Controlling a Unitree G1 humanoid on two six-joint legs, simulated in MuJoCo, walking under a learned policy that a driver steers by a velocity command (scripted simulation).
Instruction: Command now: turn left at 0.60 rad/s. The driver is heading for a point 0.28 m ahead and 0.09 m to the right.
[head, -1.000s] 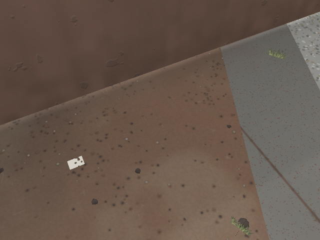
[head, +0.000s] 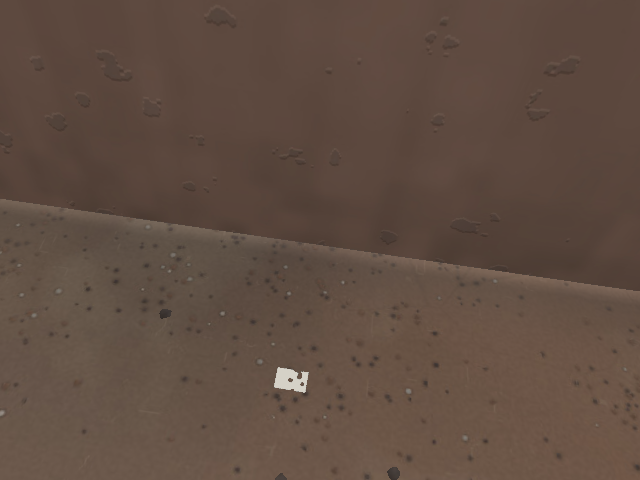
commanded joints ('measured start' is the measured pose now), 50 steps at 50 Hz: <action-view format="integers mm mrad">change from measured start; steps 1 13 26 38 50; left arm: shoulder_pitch -29 60 64 32 61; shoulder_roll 56 82 81 46 120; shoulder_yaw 11 -5 -34 -35 -17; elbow -71 -63 -40 -75 -31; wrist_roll -7 15 -9 -23 13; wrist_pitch -17 -40 -40 -73 -54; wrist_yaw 0 -35 -18 -23 -24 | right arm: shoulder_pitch -33 -42 -21 179 130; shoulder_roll -164 -94 -64 -121 -76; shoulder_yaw -45 -9 -8 -28 -4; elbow -79 -47 21 80 129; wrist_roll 5 -3 -8 0 -14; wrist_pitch -14 -5 -19 -108 -68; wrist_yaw -13 3 8 24 -5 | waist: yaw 9 12 22 -29 25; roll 164 90 -38 111 50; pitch -146 -148 -15 -78 -157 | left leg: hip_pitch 192 25 -35 439 123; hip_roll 211 107 -25 339 101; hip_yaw -242 -271 -20 -342 -31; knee -111 26 51 -101 -4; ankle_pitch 389 143 -293 681 425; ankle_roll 179 65 0 222 13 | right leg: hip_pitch -51 446 313 -172 558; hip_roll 0 -108 -107 -24 -107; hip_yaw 43 99 151 52 81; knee -79 -709 -719 30 -614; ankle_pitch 49 420 -269 -197 828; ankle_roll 16 -78 -163 -52 -143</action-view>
